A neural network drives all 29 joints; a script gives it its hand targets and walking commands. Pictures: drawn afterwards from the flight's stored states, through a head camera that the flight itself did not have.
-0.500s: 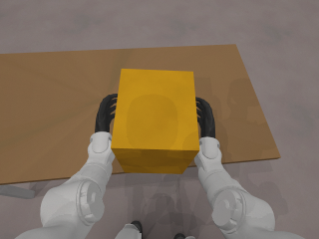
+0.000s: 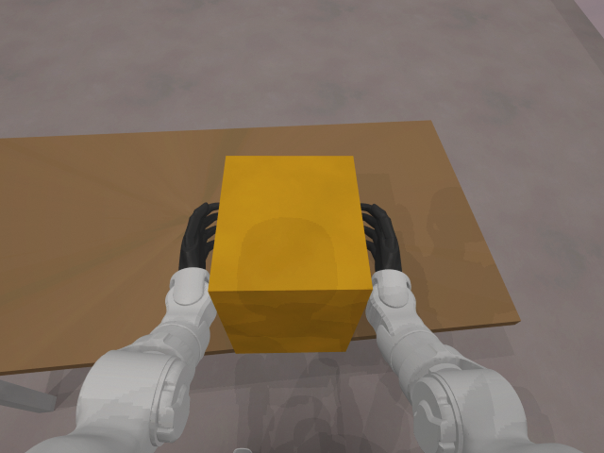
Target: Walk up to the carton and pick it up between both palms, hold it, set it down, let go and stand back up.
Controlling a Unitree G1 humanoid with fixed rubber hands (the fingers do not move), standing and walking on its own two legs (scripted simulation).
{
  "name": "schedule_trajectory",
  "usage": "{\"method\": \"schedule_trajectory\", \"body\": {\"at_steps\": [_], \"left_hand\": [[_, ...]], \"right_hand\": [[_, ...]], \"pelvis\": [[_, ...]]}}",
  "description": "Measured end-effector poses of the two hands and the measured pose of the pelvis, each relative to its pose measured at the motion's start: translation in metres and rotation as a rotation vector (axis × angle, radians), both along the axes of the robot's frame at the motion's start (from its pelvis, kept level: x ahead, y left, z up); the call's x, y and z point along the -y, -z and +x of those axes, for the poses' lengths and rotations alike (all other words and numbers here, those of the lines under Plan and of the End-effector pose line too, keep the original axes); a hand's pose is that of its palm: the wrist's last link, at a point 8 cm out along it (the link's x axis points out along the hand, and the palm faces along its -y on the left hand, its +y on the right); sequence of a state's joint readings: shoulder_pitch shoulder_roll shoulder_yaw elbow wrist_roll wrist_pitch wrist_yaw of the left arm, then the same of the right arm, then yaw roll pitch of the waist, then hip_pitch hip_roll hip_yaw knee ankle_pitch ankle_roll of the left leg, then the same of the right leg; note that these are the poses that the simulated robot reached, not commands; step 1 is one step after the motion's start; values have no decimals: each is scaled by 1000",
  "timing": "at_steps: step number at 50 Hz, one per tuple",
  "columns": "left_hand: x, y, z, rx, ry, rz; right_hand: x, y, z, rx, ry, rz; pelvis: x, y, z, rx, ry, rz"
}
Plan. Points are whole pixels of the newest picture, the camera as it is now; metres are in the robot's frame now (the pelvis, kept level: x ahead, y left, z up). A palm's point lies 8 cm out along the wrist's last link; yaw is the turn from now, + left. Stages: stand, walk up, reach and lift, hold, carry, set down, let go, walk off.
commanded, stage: reach and lift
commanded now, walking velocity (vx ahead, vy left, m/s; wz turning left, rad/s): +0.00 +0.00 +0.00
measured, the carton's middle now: (290, 261) +0.40 +0.04 -0.04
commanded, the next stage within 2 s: none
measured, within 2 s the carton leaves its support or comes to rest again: neither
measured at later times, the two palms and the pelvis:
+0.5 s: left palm (178, 211) +0.39 +0.17 +0.11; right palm (411, 221) +0.38 -0.10 +0.12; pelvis -0.01 +0.00 +0.03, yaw +2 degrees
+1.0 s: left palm (166, 202) +0.37 +0.16 +0.15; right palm (425, 216) +0.36 -0.11 +0.15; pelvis -0.01 +0.00 +0.04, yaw +1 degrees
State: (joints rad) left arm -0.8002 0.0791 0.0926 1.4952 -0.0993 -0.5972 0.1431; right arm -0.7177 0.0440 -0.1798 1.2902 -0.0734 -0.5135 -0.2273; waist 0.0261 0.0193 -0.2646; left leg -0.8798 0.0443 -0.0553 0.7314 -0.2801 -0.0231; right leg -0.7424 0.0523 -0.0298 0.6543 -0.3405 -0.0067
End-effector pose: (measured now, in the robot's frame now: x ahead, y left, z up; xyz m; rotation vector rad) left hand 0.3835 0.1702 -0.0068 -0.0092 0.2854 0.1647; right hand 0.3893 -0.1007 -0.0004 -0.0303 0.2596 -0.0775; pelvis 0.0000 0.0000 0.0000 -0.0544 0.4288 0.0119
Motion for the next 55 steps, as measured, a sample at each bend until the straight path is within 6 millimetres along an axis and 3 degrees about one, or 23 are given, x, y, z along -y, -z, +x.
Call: {"method": "schedule_trajectory", "body": {"at_steps": [7, 13, 22, 41, 55], "left_hand": [[-1, -28, 6, 42, 3, 9], [-4, -62, 10, 89, 14, 21], [-1, -106, 7, 90, 51, 24], [5, -135, -14, 59, 62, 38], [9, -169, -21, 81, 38, 61]], "right_hand": [[-1, -31, 7, 40, -4, -10], [-3, -68, 8, 84, 10, 6], [0, -111, -4, 81, 45, 8], [5, -123, -30, 46, 56, 14], [9, -157, -29, 72, 31, 16]], "pelvis": [[3, -1, 0, 52, -15, 5], [5, -10, 0, 119, -26, 13], [5, -28, -4, 262, -29, 31], [-2, -39, -16, 377, -6, 37], [3, -41, -10, 485, -20, 47]]}}
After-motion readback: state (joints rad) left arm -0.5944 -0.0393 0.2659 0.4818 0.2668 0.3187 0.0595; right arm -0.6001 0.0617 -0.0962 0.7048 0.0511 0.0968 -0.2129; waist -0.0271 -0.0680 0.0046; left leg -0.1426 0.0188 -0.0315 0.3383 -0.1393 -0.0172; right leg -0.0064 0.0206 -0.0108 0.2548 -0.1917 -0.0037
